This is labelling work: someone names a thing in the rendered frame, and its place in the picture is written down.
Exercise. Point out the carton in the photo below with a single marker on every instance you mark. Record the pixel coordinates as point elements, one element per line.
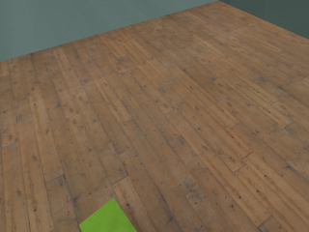
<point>108,218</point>

